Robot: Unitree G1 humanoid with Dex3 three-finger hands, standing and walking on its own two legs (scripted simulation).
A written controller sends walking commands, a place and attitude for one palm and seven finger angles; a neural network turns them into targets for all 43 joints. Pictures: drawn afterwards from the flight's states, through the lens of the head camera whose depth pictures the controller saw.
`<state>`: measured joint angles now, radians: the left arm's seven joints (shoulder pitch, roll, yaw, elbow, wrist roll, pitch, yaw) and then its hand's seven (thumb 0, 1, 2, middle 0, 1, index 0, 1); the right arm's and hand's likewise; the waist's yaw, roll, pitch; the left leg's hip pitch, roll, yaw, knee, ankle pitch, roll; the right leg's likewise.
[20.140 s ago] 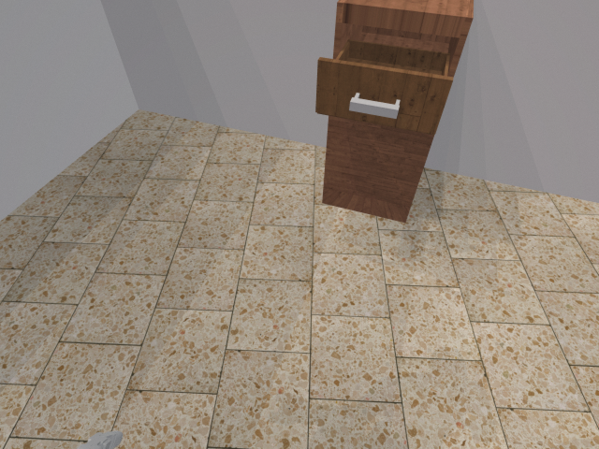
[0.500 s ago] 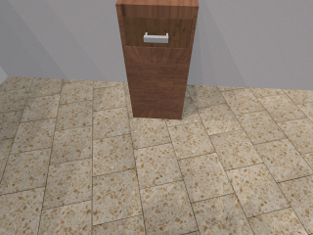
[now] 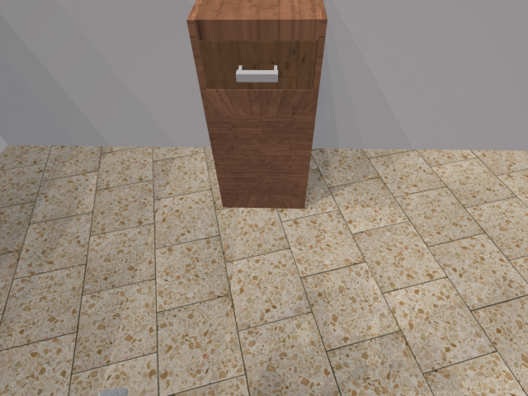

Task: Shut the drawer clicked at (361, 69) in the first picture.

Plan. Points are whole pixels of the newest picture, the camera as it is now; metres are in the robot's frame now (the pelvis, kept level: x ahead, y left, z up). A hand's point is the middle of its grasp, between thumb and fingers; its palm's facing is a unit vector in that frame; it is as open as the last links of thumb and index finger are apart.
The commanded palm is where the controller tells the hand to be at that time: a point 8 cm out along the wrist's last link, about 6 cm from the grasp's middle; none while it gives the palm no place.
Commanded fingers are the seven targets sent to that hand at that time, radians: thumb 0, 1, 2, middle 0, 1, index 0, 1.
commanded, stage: look to check the result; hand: left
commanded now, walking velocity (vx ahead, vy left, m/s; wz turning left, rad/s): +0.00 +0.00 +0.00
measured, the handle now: (257, 72) +1.02 +0.07 -0.04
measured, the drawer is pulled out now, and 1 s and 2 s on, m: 0.00 0.00 0.00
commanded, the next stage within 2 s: stand and wait in 0.58 s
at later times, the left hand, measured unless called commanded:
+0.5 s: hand out of the picture +0.11 +0.23 -0.15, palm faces -0.02 -0.94 -0.35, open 7.4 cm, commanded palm none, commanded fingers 0.00 0.90 0.90 -0.20 -0.30 -0.20 -0.30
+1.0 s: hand out of the picture +0.11 +0.23 -0.15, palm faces -0.03 -0.94 -0.34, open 7.4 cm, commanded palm none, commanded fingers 0.00 0.90 0.90 -0.20 -0.30 -0.20 -0.30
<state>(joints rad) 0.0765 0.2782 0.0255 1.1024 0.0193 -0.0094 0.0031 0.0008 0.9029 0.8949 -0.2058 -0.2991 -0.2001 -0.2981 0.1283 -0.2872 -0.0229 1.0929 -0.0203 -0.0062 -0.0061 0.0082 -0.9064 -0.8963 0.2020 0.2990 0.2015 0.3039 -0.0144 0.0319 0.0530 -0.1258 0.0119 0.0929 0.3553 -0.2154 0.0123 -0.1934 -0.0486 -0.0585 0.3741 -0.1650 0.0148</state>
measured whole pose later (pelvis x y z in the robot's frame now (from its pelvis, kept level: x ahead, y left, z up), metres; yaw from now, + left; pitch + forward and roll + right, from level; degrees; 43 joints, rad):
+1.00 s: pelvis +0.02 -0.01 +0.00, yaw +0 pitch -1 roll +0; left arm 0.08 0.32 0.02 1.13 0.01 -0.01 0.00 0.00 0.90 0.89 -0.21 -0.30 -0.20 -0.30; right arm 0.13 -0.33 -0.01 1.12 -0.02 0.00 0.00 0.01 -0.91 -0.90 0.20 0.30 0.20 0.30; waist -0.02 0.02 0.05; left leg -0.06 0.04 0.09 0.29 -0.21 -0.01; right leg -0.12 -0.02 -0.07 0.30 -0.16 0.00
